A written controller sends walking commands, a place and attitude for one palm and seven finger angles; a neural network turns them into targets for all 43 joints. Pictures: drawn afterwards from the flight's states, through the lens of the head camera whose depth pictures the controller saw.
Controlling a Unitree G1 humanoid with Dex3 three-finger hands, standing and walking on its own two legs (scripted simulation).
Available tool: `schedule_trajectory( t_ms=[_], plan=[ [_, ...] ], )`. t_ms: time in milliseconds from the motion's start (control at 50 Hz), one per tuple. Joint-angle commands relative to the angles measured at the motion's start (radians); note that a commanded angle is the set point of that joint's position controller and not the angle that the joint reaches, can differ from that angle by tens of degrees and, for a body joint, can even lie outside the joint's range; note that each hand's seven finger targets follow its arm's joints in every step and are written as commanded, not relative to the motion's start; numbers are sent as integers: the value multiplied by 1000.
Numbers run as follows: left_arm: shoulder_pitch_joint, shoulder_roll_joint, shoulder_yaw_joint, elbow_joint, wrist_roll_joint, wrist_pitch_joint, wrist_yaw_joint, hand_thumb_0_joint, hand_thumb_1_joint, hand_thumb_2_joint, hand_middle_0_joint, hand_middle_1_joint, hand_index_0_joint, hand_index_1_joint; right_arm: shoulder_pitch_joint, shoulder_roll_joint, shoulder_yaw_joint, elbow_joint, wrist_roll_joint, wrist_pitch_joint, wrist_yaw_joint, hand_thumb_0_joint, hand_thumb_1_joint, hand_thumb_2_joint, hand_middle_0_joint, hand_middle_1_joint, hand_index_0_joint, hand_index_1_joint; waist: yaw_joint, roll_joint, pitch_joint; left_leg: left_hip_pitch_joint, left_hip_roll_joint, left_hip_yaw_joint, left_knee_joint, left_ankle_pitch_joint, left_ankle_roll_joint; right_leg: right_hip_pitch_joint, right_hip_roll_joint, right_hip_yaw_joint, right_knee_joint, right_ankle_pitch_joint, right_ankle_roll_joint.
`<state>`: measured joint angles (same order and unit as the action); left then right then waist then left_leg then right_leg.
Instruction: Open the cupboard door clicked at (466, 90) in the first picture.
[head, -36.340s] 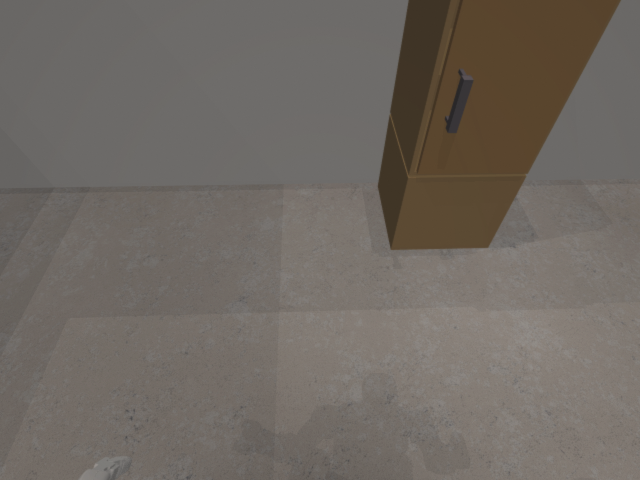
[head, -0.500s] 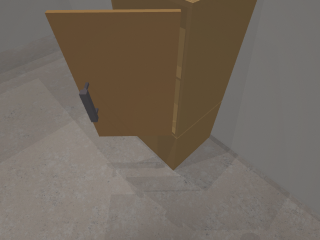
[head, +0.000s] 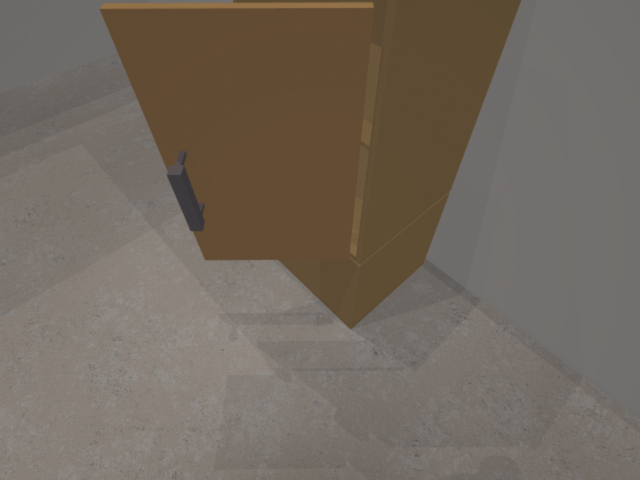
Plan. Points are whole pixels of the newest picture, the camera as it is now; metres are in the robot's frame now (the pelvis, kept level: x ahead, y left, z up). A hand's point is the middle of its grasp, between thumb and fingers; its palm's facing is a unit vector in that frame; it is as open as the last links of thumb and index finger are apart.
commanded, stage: come to a stop and stand still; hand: left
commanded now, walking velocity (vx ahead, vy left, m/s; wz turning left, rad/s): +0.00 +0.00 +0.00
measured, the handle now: (189, 192) +0.60 +0.29 -0.07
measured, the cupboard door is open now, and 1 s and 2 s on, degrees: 48 48 48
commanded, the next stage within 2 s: look again from close up in 0.50 s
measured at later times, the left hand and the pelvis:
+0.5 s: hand out of the picture -0.04 +0.18 -0.17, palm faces +0.04 -0.98 -0.19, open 7.4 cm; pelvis -0.06 +0.00 +0.00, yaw +2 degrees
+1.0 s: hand out of the picture -0.06 +0.16 -0.17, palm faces +0.04 -0.99 -0.14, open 7.4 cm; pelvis -0.05 +0.01 +0.01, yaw +1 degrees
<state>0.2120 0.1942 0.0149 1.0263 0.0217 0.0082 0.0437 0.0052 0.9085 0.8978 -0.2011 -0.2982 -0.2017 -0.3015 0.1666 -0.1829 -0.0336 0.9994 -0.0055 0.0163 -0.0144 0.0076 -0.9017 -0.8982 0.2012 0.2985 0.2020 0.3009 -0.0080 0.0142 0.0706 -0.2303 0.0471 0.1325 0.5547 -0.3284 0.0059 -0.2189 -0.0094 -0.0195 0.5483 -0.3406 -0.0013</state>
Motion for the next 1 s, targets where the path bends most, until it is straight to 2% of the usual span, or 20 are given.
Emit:
schedule_trajectory(
  t_ms=[0, 20, 40, 60, 80, 120, 180, 220, 260, 360, 460, 700, 800, 860, 980],
  plan=[
    [94, 139, 28, -96, -8, -43, 26, 0, 900, 900, -200, -300, -200, -300, 101, -116, -21, -102, -4, -28, -8, 0, -900, -900, 200, 300, 200, 300, 0, -202, -257, 34, 42, -77, 14, 378, 23, 171, -153, 90, 44, 926, -48],
    [91, 138, 25, -104, -9, -40, 22, 0, 900, 900, -200, -300, -200, -300, 92, -112, -19, -107, -3, -25, -7, 0, -900, -900, 200, 300, 200, 300, -2, -162, -225, 40, 40, -79, 1, 339, 23, 135, -153, 96, 23, 836, -52],
    [81, 137, 23, -110, -5, -35, 18, 0, 900, 900, -200, -300, -200, -300, 92, -104, -16, -106, -7, -26, -7, 0, -900, -900, 200, 300, 200, 300, -6, -34, -190, 66, 43, -78, -18, 381, 23, 81, -142, 94, 20, 729, -55],
    [74, 141, 22, -116, -6, -31, 15, 0, 900, 900, -200, -300, -200, -300, 84, -103, -14, -104, -9, -23, -8, 0, -900, -900, 200, 300, 200, 300, -7, 7, -147, 74, 59, -90, -21, 408, 26, 29, -122, 80, 5, 584, -51],
    [70, 134, 18, -119, -7, -26, 13, 0, 900, 900, -200, -300, -200, -300, 75, -106, -12, -107, -10, -21, -7, 0, -900, -900, 200, 300, 200, 300, -3, 4, -105, 61, 71, -101, -36, 382, 29, -9, -107, 75, -18, 452, -46],
    [62, 125, 12, -125, -5, -18, 5, 0, 900, 900, -200, -300, -200, -300, 58, -108, -9, -112, -12, -16, -3, 0, -900, -900, 200, 300, 200, 300, -2, -41, -34, 2, 65, -114, -76, 182, 29, -60, -95, 92, -84, 211, -40],
    [55, 134, 8, -131, -3, -13, -2, 0, 900, 900, -200, -300, -200, -300, 76, -107, -6, -102, -17, -11, 4, 0, -900, -900, 200, 300, 200, 300, -11, -61, 19, -26, 39, -113, -102, -13, 23, -133, -98, 125, -167, -49, -49],
    [60, 135, 11, -135, -2, -10, -6, 0, 900, 900, -200, -300, -200, -300, 94, -109, -5, -93, -21, -10, 6, 0, -900, -900, 200, 300, 200, 300, -15, -53, 42, -36, 31, -120, -112, -68, 23, -186, -96, 137, -201, -170, -54],
    [71, 133, 12, -136, -2, -9, -7, 0, 900, 900, -200, -300, -200, -300, 116, -110, -3, -85, -22, -13, 7, 0, -900, -900, 200, 300, 200, 300, -14, -20, 29, -56, 40, -135, -139, -98, 28, -171, -86, 117, -194, -177, -48],
    [109, 113, 11, -117, -4, -12, -12, 0, 900, 900, -200, -300, -200, -300, 140, -108, 3, -66, -22, -24, 4, 0, -900, -900, 200, 300, 200, 300, 2, 7, 4, -106, 60, -164, -191, -130, 33, -108, -72, 90, -173, -115, -41],
    [138, 95, 5, -84, -5, -19, -13, 0, 900, 900, -200, -300, -200, -300, 168, -96, 8, -32, -17, -32, 0, 0, -900, -900, 200, 300, 200, 300, 7, -19, -10, -103, 62, -162, -196, -86, 31, -73, -81, 89, -179, -56, -41],
    [175, 60, -7, -10, -7, -27, -9, 0, 900, 900, -200, -300, -200, -300, 203, -67, 15, 42, -10, -40, -5, 0, -900, -900, 200, 300, 200, 300, 9, 2, 6, -85, 70, -162, -224, -44, 28, -55, -83, 78, -178, 33, -37],
    [183, 50, -9, 8, -7, -31, -7, 0, 900, 900, -200, -300, -200, -300, 199, -57, 14, 57, -7, -42, -6, 0, -900, -900, 200, 300, 200, 300, 6, -29, -7, -44, 66, -141, -203, 12, 26, -62, -92, 86, -190, 55, -34],
    [178, 46, -9, 13, -5, -31, -6, 0, 900, 900, -200, -300, -200, -300, 192, -52, 12, 62, -7, -41, -6, 0, -900, -900, 200, 300, 200, 300, 3, -16, 13, -43, 67, -143, -207, 10, 25, -76, -89, 86, -193, 55, -34],
    [182, 41, -8, 20, -5, -33, -5, 0, 900, 900, -200, -300, -200, -300, 176, -56, 12, 69, -7, -48, -8, 0, -900, -900, 200, 300, 200, 300, 8, 4, -7, -25, 78, -145, -221, 55, 28, -46, -88, 74, -175, 129, -30]
  ],
)
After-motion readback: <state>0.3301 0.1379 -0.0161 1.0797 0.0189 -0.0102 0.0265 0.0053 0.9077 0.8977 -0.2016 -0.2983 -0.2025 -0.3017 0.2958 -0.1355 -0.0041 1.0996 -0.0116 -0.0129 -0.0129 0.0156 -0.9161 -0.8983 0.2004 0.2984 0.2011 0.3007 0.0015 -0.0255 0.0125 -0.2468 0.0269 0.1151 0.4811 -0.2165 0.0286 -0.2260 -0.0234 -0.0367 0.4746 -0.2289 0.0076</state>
